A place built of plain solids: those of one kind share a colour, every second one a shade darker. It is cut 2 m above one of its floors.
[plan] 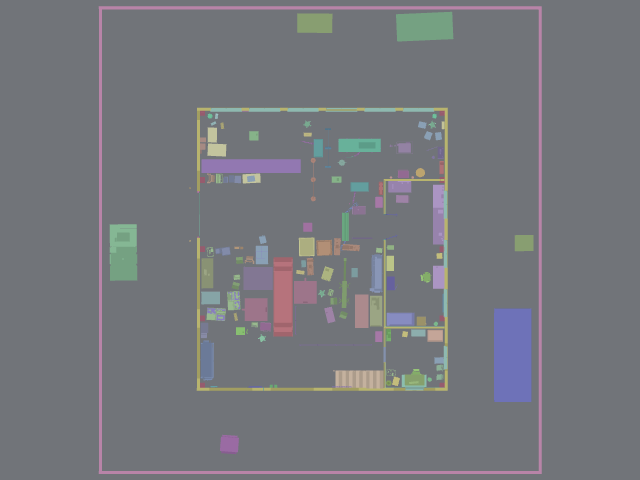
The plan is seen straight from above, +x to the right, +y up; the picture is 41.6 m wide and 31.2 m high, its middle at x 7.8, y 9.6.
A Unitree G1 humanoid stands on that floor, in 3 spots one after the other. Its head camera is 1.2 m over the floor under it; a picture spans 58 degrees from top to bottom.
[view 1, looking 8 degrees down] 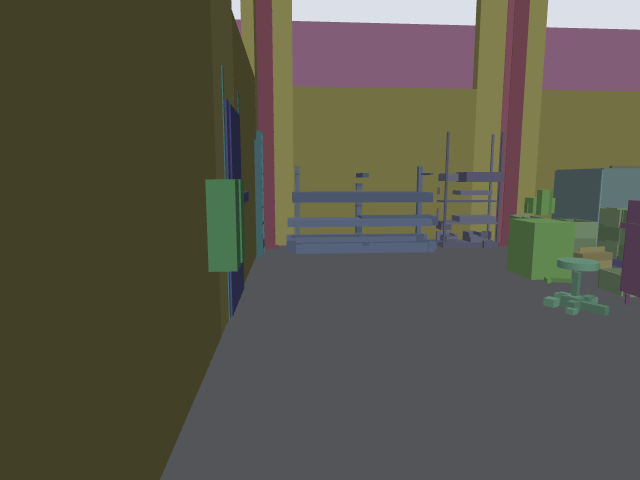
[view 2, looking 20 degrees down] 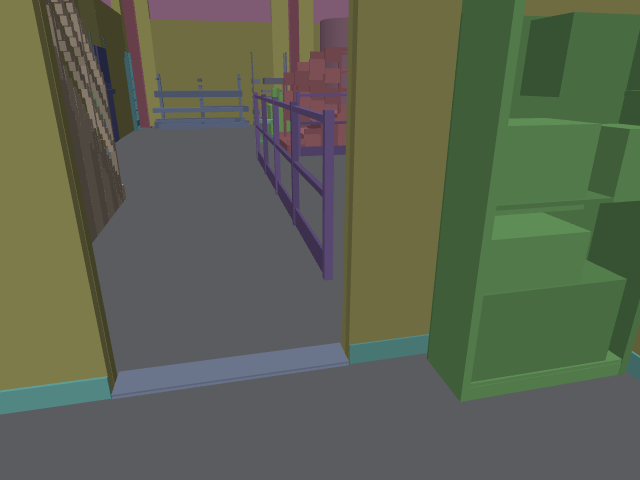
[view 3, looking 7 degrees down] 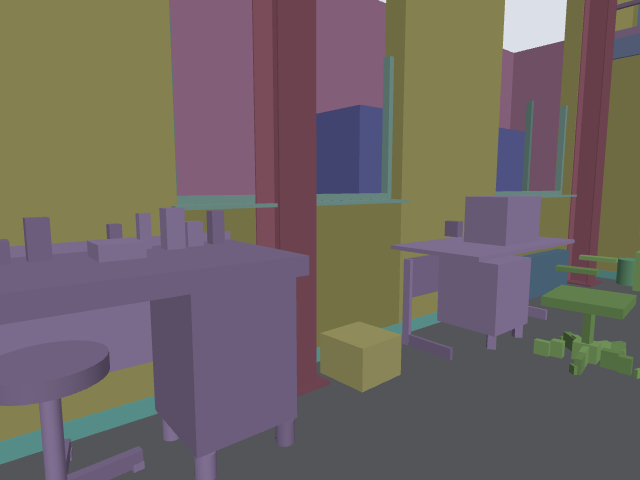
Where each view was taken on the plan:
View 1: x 7.83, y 0.53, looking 176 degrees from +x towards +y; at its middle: bar_rack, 7.23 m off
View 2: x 13.65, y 2.15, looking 167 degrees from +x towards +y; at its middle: ground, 3.51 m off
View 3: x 13.65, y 10.45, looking -39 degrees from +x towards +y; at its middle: wall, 2.92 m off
